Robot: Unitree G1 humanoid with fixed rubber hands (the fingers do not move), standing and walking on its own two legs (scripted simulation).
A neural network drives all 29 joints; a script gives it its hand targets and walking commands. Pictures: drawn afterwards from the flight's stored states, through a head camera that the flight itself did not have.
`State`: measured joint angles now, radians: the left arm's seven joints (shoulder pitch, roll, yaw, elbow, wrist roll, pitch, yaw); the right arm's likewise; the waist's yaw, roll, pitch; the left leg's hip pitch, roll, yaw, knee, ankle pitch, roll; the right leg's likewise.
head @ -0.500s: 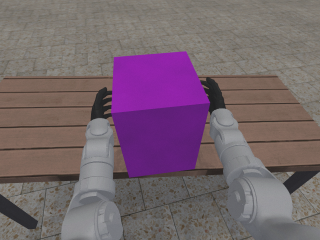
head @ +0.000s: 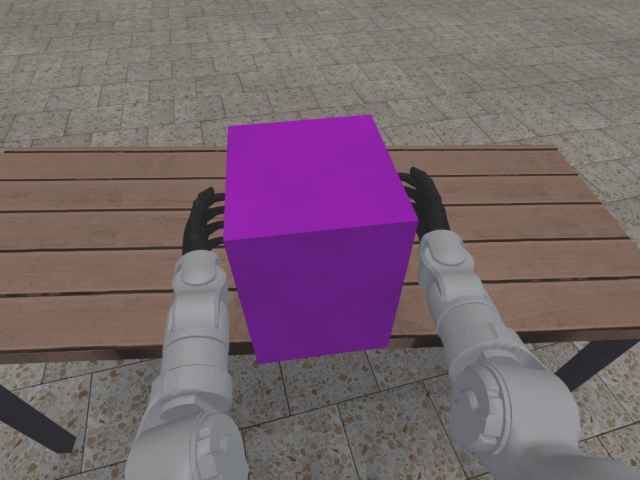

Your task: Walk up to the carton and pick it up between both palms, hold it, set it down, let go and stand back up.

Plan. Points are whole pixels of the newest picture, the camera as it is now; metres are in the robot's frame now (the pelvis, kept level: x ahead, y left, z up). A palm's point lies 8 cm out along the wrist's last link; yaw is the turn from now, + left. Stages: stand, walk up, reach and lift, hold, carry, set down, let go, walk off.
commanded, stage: set down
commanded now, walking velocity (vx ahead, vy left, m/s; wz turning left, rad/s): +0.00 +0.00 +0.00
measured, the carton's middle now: (312, 243) +0.46 +0.03 +0.03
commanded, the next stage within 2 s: none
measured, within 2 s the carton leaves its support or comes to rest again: rests again in 0.06 s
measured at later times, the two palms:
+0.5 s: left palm (202, 254) +0.38 +0.17 +0.09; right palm (431, 233) +0.41 -0.13 +0.11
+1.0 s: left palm (207, 245) +0.40 +0.16 +0.09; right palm (436, 238) +0.41 -0.14 +0.10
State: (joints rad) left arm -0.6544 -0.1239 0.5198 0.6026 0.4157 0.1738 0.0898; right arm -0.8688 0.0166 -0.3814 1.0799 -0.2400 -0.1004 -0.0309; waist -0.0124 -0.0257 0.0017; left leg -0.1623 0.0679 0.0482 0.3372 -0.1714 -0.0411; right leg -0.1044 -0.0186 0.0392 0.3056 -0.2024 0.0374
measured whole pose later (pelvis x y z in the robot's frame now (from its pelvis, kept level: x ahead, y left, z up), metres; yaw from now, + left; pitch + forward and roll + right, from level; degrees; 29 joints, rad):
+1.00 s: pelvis +0.00 +0.00 +0.00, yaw +0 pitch +3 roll +0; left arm -0.71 -0.08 0.45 0.73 0.32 0.07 0.15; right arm -0.83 -0.02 -0.35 1.05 -0.11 -0.11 0.01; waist -0.01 -0.03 -0.01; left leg -0.23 0.07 0.05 0.34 -0.16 -0.04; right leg -0.17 -0.02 0.04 0.31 -0.19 0.04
